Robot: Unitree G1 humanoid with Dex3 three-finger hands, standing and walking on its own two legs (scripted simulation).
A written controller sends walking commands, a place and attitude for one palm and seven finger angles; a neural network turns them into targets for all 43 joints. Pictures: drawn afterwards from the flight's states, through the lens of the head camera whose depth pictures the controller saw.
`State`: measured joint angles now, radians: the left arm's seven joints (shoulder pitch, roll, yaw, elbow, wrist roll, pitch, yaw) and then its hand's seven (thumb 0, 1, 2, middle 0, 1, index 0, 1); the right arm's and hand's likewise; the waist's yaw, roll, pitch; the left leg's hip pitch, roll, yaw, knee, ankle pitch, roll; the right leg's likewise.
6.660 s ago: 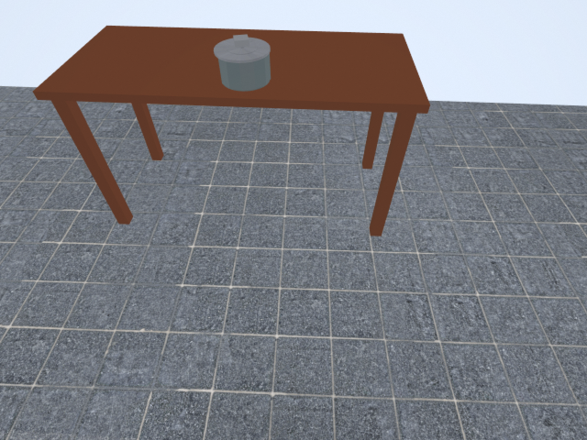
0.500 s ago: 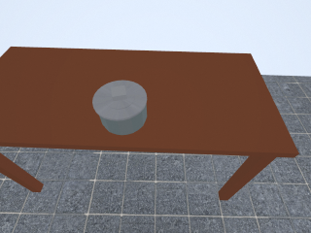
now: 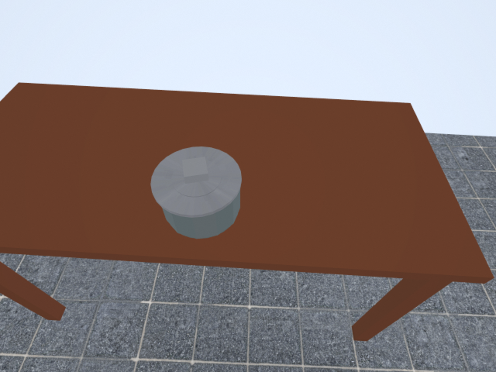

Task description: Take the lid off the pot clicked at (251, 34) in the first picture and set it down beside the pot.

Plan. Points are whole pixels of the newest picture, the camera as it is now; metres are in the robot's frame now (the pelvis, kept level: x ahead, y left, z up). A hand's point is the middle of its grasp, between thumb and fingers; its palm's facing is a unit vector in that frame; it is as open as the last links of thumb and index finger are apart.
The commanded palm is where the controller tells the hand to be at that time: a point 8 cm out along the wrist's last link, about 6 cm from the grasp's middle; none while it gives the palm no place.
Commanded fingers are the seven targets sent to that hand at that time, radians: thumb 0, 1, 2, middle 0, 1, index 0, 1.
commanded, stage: come to a stop and stand still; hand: left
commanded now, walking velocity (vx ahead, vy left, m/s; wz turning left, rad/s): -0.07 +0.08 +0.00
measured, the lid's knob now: (195, 170) +0.46 +0.13 +0.04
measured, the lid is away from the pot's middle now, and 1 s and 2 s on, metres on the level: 0.00 0.00 0.00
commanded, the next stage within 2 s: look again from close up in 0.94 s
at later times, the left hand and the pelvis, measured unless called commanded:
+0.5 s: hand out of the picture -0.04 +0.16 -0.17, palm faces -0.01 -0.98 -0.19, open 7.4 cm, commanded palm none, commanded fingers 0.00 0.90 0.90 -0.20 -0.30 -0.20 -0.30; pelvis -0.04 -0.01 +0.00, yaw -1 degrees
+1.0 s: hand out of the picture -0.06 +0.15 -0.17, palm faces +0.00 -0.99 -0.14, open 7.4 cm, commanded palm none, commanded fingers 0.00 0.90 0.90 -0.20 -0.30 -0.20 -0.30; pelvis -0.03 +0.00 +0.00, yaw -2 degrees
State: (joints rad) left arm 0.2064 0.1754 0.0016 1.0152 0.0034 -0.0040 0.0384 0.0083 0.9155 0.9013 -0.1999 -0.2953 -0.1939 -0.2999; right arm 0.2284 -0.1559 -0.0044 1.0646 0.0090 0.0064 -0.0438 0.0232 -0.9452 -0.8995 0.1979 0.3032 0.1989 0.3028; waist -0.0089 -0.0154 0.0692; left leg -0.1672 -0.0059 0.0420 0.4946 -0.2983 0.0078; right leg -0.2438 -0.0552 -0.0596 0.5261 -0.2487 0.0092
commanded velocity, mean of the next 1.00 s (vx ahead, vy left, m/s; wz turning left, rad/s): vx -0.01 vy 0.02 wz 0.00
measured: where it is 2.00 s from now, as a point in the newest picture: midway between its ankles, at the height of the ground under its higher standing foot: outside the picture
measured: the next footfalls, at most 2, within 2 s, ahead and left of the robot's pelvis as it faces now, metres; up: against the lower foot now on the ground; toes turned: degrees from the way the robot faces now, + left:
none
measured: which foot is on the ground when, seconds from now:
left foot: down 0.00-1.00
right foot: down 0.00-1.00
